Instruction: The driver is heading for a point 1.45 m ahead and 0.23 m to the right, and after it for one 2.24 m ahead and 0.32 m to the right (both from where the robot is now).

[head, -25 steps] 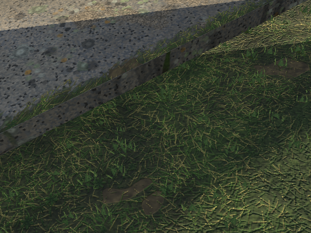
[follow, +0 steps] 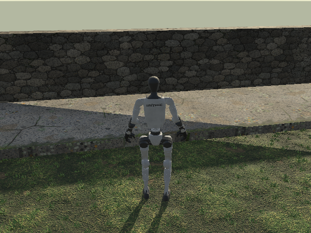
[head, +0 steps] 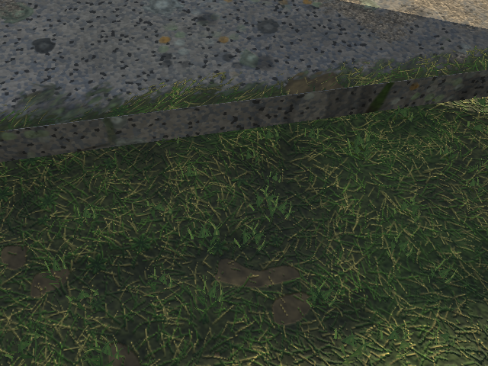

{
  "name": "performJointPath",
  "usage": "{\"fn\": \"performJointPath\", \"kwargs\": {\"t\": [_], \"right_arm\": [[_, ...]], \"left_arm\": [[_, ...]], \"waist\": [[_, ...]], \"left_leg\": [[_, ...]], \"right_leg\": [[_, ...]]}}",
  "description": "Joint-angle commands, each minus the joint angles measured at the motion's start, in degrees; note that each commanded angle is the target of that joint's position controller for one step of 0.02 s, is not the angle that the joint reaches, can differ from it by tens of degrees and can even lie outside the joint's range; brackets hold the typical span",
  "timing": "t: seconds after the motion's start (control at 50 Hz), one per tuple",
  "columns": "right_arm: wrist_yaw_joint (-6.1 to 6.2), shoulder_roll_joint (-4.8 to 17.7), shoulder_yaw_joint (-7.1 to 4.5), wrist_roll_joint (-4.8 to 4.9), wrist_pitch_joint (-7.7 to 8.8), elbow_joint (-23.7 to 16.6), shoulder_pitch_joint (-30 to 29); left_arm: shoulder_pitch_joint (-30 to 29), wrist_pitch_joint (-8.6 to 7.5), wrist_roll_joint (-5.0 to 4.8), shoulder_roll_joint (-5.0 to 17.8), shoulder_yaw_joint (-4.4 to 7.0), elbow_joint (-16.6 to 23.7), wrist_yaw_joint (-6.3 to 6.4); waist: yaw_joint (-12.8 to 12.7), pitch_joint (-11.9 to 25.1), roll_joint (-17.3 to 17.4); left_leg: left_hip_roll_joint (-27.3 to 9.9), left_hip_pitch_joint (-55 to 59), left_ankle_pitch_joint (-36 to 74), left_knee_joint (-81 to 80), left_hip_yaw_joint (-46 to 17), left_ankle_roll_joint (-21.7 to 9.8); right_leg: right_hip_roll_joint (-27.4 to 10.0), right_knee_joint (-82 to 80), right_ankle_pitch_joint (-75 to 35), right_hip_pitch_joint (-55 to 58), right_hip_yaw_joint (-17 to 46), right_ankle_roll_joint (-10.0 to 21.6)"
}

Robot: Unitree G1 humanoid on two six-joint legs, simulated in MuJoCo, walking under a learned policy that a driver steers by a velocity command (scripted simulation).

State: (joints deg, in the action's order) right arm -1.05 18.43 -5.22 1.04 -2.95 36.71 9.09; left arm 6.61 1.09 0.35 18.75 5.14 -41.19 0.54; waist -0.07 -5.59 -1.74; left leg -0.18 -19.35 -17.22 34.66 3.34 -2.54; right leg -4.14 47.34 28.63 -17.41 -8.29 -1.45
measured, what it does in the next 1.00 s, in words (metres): walks ahead: right foot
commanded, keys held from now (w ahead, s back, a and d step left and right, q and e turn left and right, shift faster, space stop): shift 0.04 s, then e+shift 0.02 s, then w+e+shift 0.50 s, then w+shift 0.10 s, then w+q+shift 0.34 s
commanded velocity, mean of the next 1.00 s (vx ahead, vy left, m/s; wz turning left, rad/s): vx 0.71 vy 0.00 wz -0.17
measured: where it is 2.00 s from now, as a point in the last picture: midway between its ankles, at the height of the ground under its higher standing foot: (317, 82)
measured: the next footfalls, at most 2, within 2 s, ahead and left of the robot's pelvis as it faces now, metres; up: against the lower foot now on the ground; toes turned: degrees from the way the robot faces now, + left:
right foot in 0.64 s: +0.41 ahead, -0.22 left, +0.00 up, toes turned -23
left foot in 1.12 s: +0.87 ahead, -0.22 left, +0.00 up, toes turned -6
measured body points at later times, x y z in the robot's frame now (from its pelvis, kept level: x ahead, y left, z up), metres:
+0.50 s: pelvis +0.16 -0.02 +0.00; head +0.16 -0.02 +0.45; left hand +0.33 +0.23 -0.10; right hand +0.16 -0.30 -0.12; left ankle +0.01 +0.10 -0.73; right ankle +0.32 -0.21 -0.65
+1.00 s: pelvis +0.53 -0.20 +0.00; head +0.54 -0.21 +0.45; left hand +0.63 +0.04 -0.12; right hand +0.62 -0.49 -0.10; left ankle +0.81 -0.10 -0.64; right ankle +0.37 -0.21 -0.73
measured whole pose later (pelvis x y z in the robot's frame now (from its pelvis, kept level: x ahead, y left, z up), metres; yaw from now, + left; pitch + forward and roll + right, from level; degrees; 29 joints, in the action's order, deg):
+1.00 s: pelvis +0.53 -0.20 +0.00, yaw -12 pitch -1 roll -2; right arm -1.9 15.8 -2.4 2.5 3.7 42.8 11.8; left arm 22.0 -7.8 1.4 12.6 1.8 -45.3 0.1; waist -2.3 -0.7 2.1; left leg -5.6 -49.0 10.6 50.1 -1.9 -2.8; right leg 5.9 11.7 21.7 9.9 -11.0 4.5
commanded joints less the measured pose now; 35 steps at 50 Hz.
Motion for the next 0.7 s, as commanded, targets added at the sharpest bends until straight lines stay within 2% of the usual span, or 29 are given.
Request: {"fn": "performJointPath", "kwargs": {"t": [0.02,0.04,0.06,0.08,0.1,0.12,0.14,0.18,0.2,0.26,0.3,0.36,0.44,0.52,0.54,0.58,0.6,0.62,0.64,0.66,0.68,0.7], "right_arm": [[0.51,11.40,-2.61,-1.96,2.67,-4.04,7.39],[0.85,9.43,-2.06,-0.89,3.17,-3.55,4.26],[1.26,6.83,-1.05,-0.12,3.06,-3.74,1.01],[1.72,5.44,-0.41,0.61,3.09,-2.65,2.35],[1.82,4.48,0.12,0.53,3.35,-1.56,4.54],[1.77,5.20,0.05,0.10,3.85,-1.11,5.51],[1.80,6.30,-0.09,-0.74,4.65,-0.88,5.64],[2.06,6.95,-0.27,-2.13,6.38,0.07,7.18],[2.18,6.75,-0.34,-2.23,7.08,0.65,8.28],[2.21,5.59,-0.16,-1.84,8.33,1.66,8.48],[2.07,4.90,-0.02,-1.98,8.81,2.02,7.77],[1.91,4.43,0.01,-2.32,9.28,2.98,8.19],[1.71,4.91,-0.18,-2.21,9.22,4.63,9.50],[1.36,6.48,-0.75,-1.33,8.02,6.27,10.64],[1.34,7.41,-0.93,-1.30,7.46,6.12,9.43],[1.67,10.16,-1.44,-0.82,6.42,6.34,9.69],[1.76,11.52,-1.56,-0.60,6.01,6.63,9.59],[1.57,12.66,-1.62,-0.21,6.14,6.62,8.84],[1.57,11.03,-0.71,-0.04,7.03,6.65,8.26],[0.86,-1.96,2.84,-1.80,8.56,4.58,15.22],[0.81,-0.01,3.72,1.31,11.44,3.76,14.94],[1.02,6.41,1.98,4.32,12.37,2.02,4.38]], "left_arm": [[-5.25,-1.76,-0.27,5.86,0.95,6.42,-0.43],[-4.75,-1.45,-0.90,5.93,1.02,5.99,-0.07],[-3.17,-0.98,-0.67,5.90,1.04,4.47,0.41],[0.28,-0.83,-0.45,6.24,1.15,3.11,0.04],[2.41,-0.92,-0.92,5.53,0.91,1.78,-0.88],[2.25,-1.10,-1.72,5.16,0.76,1.63,-1.49],[0.72,-1.42,-2.32,5.62,0.80,2.07,-1.63],[-1.52,-2.31,-2.77,5.82,0.93,2.78,-1.30],[-1.44,-2.76,-2.82,5.49,1.01,2.73,-1.06],[1.60,-3.52,-2.60,4.61,1.32,2.01,-0.79],[3.33,-3.55,-2.38,4.05,1.38,1.63,-0.90],[3.84,-3.60,-2.28,2.71,0.96,1.90,-1.27],[0.23,-3.95,-2.41,0.69,-0.37,3.87,-2.58],[-4.14,-4.17,-3.05,-1.15,-1.95,6.59,-4.73],[-3.77,-4.17,-3.18,-0.94,-2.06,7.03,-5.03],[-0.56,-3.83,-3.34,1.32,-1.19,7.49,-4.84],[5.79,-3.45,-3.68,3.57,-0.03,6.82,-4.56],[15.98,-2.89,-3.75,7.54,1.93,4.81,-4.04],[27.59,-1.93,-3.61,11.81,4.35,1.32,-2.80],[26.77,-2.27,-3.03,16.79,4.42,-0.76,-1.95],[27.85,-4.09,-1.98,12.46,2.86,1.80,-2.35],[26.56,-5.27,-1.10,7.44,1.73,1.30,-2.78]], "waist": [[5.14,18.84,8.31],[3.01,14.48,6.12],[1.61,12.86,4.29],[0.83,14.25,5.89],[1.26,14.29,7.67],[2.11,12.02,9.71],[2.82,8.79,10.68],[3.82,4.45,9.24],[4.20,3.50,8.69],[2.93,2.33,8.72],[1.98,1.49,8.64],[1.83,-0.50,7.21],[2.98,-4.26,5.24],[3.82,-6.97,3.89],[2.79,-6.53,4.25],[-0.09,-1.72,7.68],[-4.33,2.44,10.06],[-10.06,8.59,10.90],[-16.22,13.91,7.23],[-6.35,14.52,-15.09],[-7.40,29.82,-11.13],[-10.93,20.40,-2.32]], "left_leg": [[-22.31,25.87,46.85,-11.96,-27.98,-19.22],[-18.36,22.61,40.25,-12.12,-22.88,-15.34],[-16.15,20.60,36.71,-12.42,-19.19,-12.50],[-14.13,19.44,23.68,-14.98,-16.87,-11.65],[-12.80,18.81,6.18,-18.62,-16.40,-11.10],[-12.89,18.29,-7.71,-22.51,-17.77,-10.92],[-13.90,17.62,-14.42,-25.60,-19.37,-10.64],[-15.68,19.41,-16.28,-28.51,-19.37,-9.48],[-16.22,21.37,-15.48,-29.02,-18.12,-8.68],[-16.85,24.16,-12.18,-30.10,-12.86,-6.69],[-16.86,22.77,-9.02,-30.66,-8.71,-5.98],[-16.54,20.79,-3.56,-31.16,-2.40,-5.36],[-15.91,20.78,3.00,-31.84,5.36,-4.41],[-16.87,26.00,12.91,-30.95,10.97,-3.79],[-16.39,26.17,24.01,-28.82,12.99,-3.31],[-17.10,27.54,59.44,-20.08,13.82,-3.41],[-17.60,27.49,72.60,-10.86,13.73,-3.66],[-17.34,23.15,75.63,1.46,12.74,-3.59],[-14.42,10.17,64.99,18.67,12.34,-1.81],[-2.90,-16.13,-9.11,45.49,8.42,1.68],[2.20,-21.97,-14.31,55.91,-8.24,0.65],[-1.08,-26.33,-7.80,55.51,-10.42,-1.56]], "right_leg": [[2.84,27.40,9.90,-21.70,11.89,-1.86],[1.46,24.59,4.85,-22.33,11.67,-1.31],[0.33,21.41,1.13,-21.73,11.34,-1.50],[-0.12,19.42,-3.56,-18.98,9.84,-1.66],[-0.20,18.31,-8.30,-17.64,8.39,-1.62],[-0.37,16.90,-11.57,-19.47,7.77,-1.34],[-0.69,15.81,-14.06,-22.23,8.48,-0.89],[-0.51,13.76,-17.78,-28.40,12.09,-0.14],[0.20,13.60,-19.04,-31.51,14.42,0.04],[0.33,14.75,-22.85,-37.45,17.19,-0.57],[-0.46,15.97,-25.79,-38.44,16.88,-1.59],[-1.65,16.10,-30.06,-39.11,15.21,-1.76],[-3.07,9.48,-33.19,-38.04,10.36,0.88],[-3.99,0.65,-30.05,-35.91,5.62,4.93],[-2.69,-1.91,-27.90,-32.06,3.22,6.35],[2.76,-1.95,-21.39,-20.97,-1.81,9.14],[5.86,-1.51,-17.09,-12.24,-2.59,10.84],[8.39,-3.09,-15.43,3.04,-1.88,12.76],[9.06,-7.98,-17.46,24.47,2.80,14.35],[-4.46,-12.97,-2.02,40.52,30.91,20.73],[-14.71,-28.22,17.53,45.97,59.56,27.14],[-14.91,-33.57,15.11,39.21,55.16,21.35]]}}
Keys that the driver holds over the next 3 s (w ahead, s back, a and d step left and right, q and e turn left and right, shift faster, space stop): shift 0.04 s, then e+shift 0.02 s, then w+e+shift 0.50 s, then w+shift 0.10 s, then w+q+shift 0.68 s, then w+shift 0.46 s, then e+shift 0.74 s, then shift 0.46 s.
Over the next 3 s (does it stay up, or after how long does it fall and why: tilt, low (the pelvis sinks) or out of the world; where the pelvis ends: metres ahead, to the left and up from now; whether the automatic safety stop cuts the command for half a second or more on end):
stays up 1.60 -0.13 0.15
